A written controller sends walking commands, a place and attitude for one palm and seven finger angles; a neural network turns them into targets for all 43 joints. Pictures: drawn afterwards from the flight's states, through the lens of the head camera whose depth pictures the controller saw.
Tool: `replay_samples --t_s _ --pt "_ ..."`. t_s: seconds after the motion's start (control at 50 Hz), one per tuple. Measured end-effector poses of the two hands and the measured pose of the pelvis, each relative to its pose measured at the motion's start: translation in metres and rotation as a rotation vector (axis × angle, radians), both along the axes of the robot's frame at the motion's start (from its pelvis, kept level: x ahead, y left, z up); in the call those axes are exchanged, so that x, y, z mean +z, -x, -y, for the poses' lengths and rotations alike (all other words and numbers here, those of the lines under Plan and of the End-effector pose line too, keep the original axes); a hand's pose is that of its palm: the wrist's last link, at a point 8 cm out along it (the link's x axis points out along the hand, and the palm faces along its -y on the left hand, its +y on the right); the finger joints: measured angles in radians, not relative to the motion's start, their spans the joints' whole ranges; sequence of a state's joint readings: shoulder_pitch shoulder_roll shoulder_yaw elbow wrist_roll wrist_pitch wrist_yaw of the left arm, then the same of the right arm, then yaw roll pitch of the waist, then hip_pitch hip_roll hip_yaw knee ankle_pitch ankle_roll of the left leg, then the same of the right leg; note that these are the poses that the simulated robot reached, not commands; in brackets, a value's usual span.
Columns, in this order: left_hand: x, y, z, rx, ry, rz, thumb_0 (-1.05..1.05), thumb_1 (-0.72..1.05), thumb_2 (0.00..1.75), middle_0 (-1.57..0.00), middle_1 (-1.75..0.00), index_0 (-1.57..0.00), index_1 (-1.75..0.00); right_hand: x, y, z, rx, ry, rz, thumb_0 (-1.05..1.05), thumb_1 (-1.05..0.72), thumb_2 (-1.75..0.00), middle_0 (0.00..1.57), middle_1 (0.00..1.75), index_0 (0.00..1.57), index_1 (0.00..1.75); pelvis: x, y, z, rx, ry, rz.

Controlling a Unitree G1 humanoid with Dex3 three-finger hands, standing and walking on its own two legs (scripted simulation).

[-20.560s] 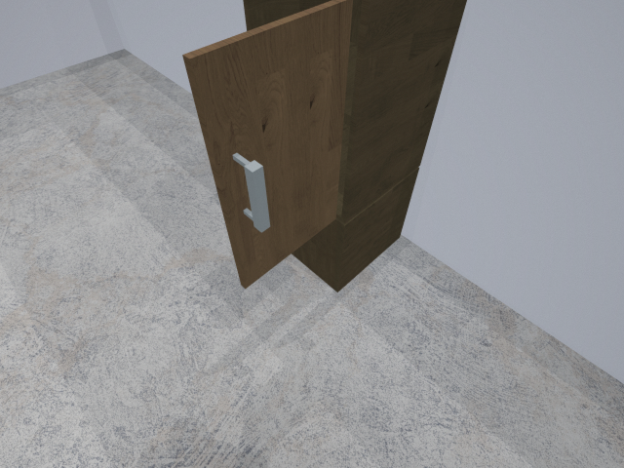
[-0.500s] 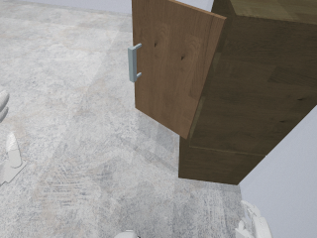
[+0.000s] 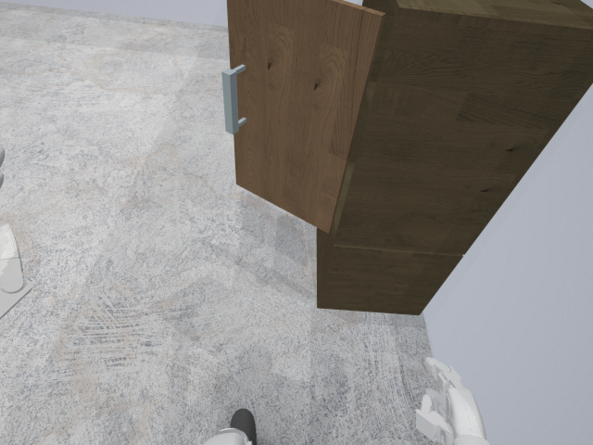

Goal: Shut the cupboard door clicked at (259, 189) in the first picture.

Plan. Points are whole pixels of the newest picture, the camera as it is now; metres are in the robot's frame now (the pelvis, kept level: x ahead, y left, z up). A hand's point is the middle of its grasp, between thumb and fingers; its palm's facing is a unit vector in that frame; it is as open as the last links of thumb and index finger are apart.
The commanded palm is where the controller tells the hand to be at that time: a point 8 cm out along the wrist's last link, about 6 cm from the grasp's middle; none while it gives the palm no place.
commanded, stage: step back with the hand held close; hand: left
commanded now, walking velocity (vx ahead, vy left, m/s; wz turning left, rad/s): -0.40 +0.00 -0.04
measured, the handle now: (236, 99) +0.87 +0.14 +0.00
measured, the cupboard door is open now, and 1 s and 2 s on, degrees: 59 59 59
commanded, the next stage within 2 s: stop stepping back and stand still in 0.08 s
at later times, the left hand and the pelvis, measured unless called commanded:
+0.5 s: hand out of the picture +0.10 +0.26 +0.20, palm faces +0.39 -0.81 -0.44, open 7.4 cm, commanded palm +0.06 +0.30 +0.19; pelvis -0.11 +0.02 +0.01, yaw -6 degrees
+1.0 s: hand out of the picture +0.10 +0.29 +0.18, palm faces +0.42 -0.81 -0.42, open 7.4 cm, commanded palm +0.05 +0.32 +0.19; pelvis -0.11 +0.03 +0.01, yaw -4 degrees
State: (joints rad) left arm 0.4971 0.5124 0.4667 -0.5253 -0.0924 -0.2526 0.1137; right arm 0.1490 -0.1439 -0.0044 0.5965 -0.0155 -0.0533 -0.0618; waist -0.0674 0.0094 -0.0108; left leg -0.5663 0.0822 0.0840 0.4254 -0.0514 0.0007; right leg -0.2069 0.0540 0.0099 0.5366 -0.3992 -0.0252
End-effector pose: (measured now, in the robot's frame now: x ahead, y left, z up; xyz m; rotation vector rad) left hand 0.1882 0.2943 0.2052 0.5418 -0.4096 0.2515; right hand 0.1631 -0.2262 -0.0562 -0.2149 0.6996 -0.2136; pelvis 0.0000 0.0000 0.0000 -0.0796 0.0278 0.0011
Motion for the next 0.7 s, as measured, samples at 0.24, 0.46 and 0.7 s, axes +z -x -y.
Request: replay_samples --t_s 0.24,0.46,0.7 --pt "-0.014 0.049 -0.024 0.074 0.081 0.002 0.01 0.89 0.90 -0.21 -0.30 -0.21 -0.30 -0.008 0.099 0.010 -0.063 0.072 -0.113 0.02 -0.91 -0.90 0.20 0.30 0.20 0.30 0.004 0.057 -0.020 -0.067 -0.032 0.016" --pt "0.012 0.125 0.005 0.021 -0.011 -0.057 0.01 0.88 0.90 -0.21 -0.30 -0.22 -0.31 -0.008 0.161 -0.004 -0.048 -0.024 -0.068 0.01 -0.90 -0.90 0.21 0.30 0.21 0.30 0.013 0.107 -0.013 -0.105 -0.078 0.025" --pt "-0.020 0.129 -0.029 0.143 0.112 -0.077 0.01 0.89 0.90 -0.21 -0.30 -0.21 -0.30 -0.018 0.196 0.002 -0.120 0.023 -0.080 0.02 -0.91 -0.90 0.21 0.30 0.20 0.30 0.005 0.122 -0.033 -0.079 -0.087 0.050"
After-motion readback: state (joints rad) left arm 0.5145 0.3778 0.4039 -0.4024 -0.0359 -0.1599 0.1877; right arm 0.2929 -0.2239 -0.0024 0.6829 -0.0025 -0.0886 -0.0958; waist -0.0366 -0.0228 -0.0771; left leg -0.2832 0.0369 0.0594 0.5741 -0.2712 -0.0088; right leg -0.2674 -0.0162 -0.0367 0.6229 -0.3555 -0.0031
